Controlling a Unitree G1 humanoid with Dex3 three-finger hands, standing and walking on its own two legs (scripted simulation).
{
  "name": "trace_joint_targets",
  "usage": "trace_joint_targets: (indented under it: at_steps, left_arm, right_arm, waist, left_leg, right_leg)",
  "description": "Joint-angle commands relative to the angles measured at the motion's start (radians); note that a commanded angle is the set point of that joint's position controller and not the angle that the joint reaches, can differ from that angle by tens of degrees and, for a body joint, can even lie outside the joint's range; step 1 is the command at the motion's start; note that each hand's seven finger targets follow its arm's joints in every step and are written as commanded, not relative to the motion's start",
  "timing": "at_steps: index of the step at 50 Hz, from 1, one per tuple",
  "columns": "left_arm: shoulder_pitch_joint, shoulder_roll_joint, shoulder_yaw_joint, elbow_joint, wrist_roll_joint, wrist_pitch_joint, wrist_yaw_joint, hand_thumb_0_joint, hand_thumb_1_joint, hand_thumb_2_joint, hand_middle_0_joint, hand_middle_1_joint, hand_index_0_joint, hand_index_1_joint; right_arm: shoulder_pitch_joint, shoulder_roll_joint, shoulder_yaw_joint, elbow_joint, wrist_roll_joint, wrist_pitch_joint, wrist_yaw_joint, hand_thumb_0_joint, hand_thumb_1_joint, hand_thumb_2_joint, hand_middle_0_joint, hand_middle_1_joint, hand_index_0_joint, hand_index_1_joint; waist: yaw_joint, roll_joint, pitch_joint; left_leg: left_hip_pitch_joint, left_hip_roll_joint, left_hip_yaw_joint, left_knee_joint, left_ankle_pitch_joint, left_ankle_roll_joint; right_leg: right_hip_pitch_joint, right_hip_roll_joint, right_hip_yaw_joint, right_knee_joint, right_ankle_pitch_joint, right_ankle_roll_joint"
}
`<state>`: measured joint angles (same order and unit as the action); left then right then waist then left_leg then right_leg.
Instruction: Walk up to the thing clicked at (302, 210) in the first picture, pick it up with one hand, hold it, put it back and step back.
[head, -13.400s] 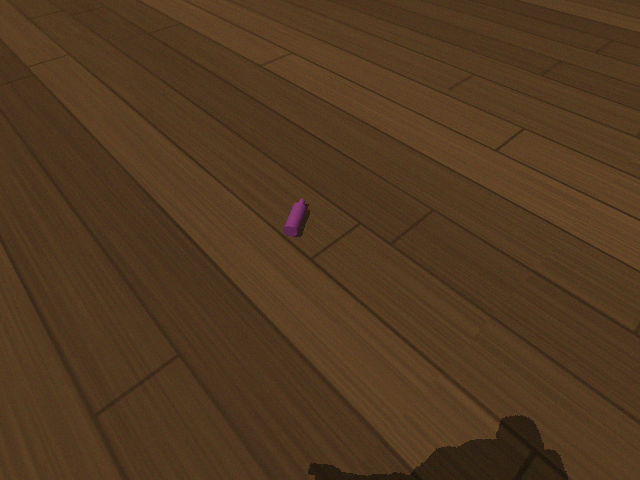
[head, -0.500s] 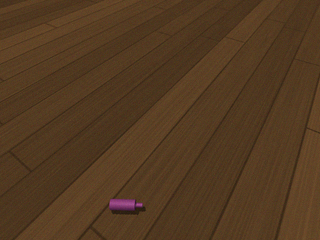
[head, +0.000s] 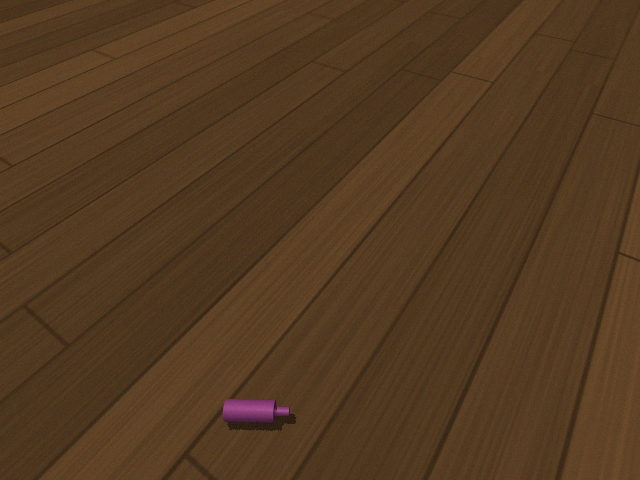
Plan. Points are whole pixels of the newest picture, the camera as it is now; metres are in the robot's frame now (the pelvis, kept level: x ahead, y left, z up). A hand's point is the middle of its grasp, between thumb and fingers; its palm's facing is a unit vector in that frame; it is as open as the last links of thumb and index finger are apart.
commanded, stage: walk up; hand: left
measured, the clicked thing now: (257, 410) +0.45 +0.24 -0.75
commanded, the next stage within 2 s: stand in 0.14 s
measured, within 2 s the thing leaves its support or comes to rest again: neither
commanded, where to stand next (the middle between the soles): +0.04 +0.00 m, yaw +0 degrees
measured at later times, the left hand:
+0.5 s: hand out of the picture +0.06 +0.25 -0.16, palm faces -0.03 -0.94 -0.34, open 7.4 cm
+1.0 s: hand out of the picture +0.06 +0.26 -0.16, palm faces -0.03 -0.94 -0.34, open 7.4 cm
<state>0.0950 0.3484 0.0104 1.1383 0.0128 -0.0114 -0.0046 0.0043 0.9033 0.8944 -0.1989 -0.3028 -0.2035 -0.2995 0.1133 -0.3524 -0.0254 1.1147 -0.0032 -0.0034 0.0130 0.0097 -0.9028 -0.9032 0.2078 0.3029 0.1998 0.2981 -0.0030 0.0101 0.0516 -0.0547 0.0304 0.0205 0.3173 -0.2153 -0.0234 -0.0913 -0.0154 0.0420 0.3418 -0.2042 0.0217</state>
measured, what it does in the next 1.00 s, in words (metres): stands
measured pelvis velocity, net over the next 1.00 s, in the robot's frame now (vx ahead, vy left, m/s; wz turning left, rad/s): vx -0.01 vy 0.00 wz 0.01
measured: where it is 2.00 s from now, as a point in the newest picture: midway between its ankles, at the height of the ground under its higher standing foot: outside the picture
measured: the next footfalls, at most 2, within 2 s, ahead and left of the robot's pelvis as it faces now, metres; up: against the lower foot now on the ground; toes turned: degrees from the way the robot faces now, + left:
none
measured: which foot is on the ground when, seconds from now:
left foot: down 0.00-1.00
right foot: down 0.00-1.00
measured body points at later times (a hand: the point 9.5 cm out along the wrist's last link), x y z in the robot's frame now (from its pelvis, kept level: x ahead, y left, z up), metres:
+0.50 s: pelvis -0.01 +0.00 +0.00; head +0.00 +0.00 +0.45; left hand +0.06 +0.30 -0.13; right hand +0.06 -0.31 -0.13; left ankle -0.03 +0.13 -0.75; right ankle -0.01 -0.13 -0.75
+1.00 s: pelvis -0.01 +0.00 +0.00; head +0.00 +0.00 +0.45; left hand +0.06 +0.31 -0.13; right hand +0.06 -0.30 -0.13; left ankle -0.03 +0.13 -0.75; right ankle -0.01 -0.13 -0.75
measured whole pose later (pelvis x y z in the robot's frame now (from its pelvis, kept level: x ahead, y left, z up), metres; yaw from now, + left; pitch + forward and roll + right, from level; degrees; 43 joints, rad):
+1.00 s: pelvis -0.01 +0.00 +0.00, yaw +0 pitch -2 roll +0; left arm 0.13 0.35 0.00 1.12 0.01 -0.01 -0.01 0.00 0.90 0.89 -0.20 -0.30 -0.20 -0.30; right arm 0.12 -0.35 -0.01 1.12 -0.01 -0.01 0.01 0.01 -0.90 -0.90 0.21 0.30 0.20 0.30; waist 0.00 0.00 0.06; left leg -0.09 0.03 0.01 0.32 -0.20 -0.02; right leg -0.11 -0.02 0.04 0.32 -0.18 0.03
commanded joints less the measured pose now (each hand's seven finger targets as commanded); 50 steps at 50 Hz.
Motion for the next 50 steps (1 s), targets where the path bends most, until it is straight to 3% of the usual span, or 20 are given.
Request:
trace_joint_targets:
  at_steps: [1, 7, 18, 36, 44, 50]
  left_arm:
    - [-0.046, 0.216, 0.04, -0.068, -0.004, -0.021, 0.018, 0.0, 0.9, 0.9, -0.2, -0.3, -0.2, -0.3]
    - [-0.032, 0.219, 0.038, -0.066, -0.002, -0.021, 0.02, 0.0, 0.9, 0.9, -0.2, -0.3, -0.2, -0.3]
    - [-0.023, 0.221, 0.036, -0.074, -0.003, -0.022, 0.017, 0.0, 0.9, 0.9, -0.2, -0.3, -0.2, -0.3]
    - [-0.01, 0.222, 0.03, -0.075, -0.002, -0.02, 0.015, 0.0, 0.9, 0.9, -0.2, -0.3, -0.2, -0.3]
    - [0.0, 0.216, 0.025, -0.079, -0.004, -0.024, 0.016, 0.0, 0.9, 0.9, -0.2, -0.3, -0.2, -0.3]
    - [0.003, 0.224, 0.027, -0.079, -0.003, -0.022, 0.017, 0.0, 0.9, 0.9, -0.2, -0.3, -0.2, -0.3]
  right_arm:
    - [-0.04, -0.214, -0.038, -0.06, -0.003, -0.02, -0.017, 0.0, -0.9, -0.9, 0.2, 0.3, 0.2, 0.3]
    - [-0.045, -0.203, -0.03, -0.062, -0.007, -0.019, -0.019, 0.0, -0.9, -0.9, 0.2, 0.3, 0.2, 0.3]
    - [-0.041, -0.208, -0.026, -0.06, -0.006, -0.021, -0.017, 0.0, -0.9, -0.9, 0.2, 0.3, 0.2, 0.3]
    - [-0.03, -0.213, -0.025, -0.052, -0.008, -0.02, -0.015, 0.0, -0.9, -0.9, 0.2, 0.3, 0.2, 0.3]
    - [-0.027, -0.216, -0.025, -0.049, -0.005, -0.023, -0.015, 0.0, -0.9, -0.9, 0.2, 0.3, 0.2, 0.3]
    - [-0.024, -0.213, -0.025, -0.053, -0.005, -0.024, -0.016, 0.0, -0.9, -0.9, 0.2, 0.3, 0.2, 0.3]
  waist:
    - [0.004, -0.01, -0.075]
    - [0.005, -0.032, -0.039]
    - [-0.002, -0.009, -0.088]
    - [0.002, -0.009, -0.053]
    - [0.003, -0.01, -0.083]
    - [0.001, -0.015, -0.076]
  left_leg:
    - [0.013, 0.099, -0.061, -0.044, 0.212, 0.051]
    - [-0.012, 0.105, -0.073, -0.045, 0.197, 0.048]
    - [0.003, 0.107, -0.069, -0.038, 0.169, 0.045]
    - [-0.039, 0.103, -0.086, -0.053, 0.096, 0.042]
    - [-0.016, 0.108, -0.086, -0.032, 0.181, 0.047]
    - [-0.012, 0.106, -0.086, -0.037, 0.184, 0.044]
  right_leg:
    - [-0.001, -0.094, 0.048, -0.027, 0.258, -0.041]
    - [-0.024, -0.103, 0.057, -0.051, 0.252, -0.034]
    - [0.002, -0.11, 0.066, -0.057, 0.252, -0.039]
    - [-0.029, -0.104, 0.06, -0.071, 0.143, -0.037]
    - [-0.007, -0.112, 0.058, -0.056, 0.235, -0.036]
    - [-0.015, -0.108, 0.051, -0.05, 0.222, -0.037]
